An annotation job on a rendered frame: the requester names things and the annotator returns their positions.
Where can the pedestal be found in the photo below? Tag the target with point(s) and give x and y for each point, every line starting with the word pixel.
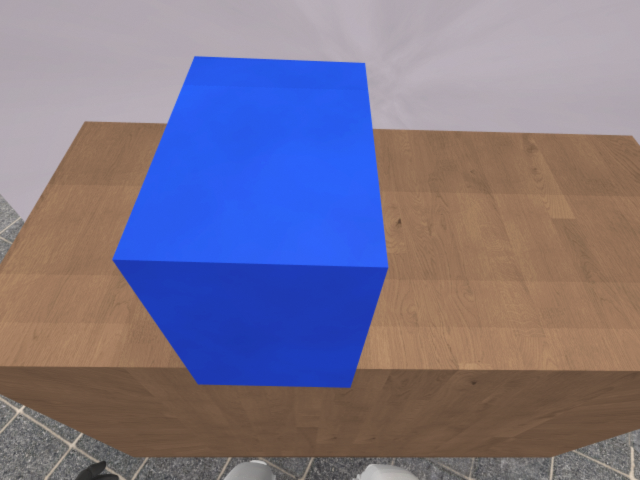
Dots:
pixel 507 326

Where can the carton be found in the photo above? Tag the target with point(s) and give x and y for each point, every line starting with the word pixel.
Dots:
pixel 257 242

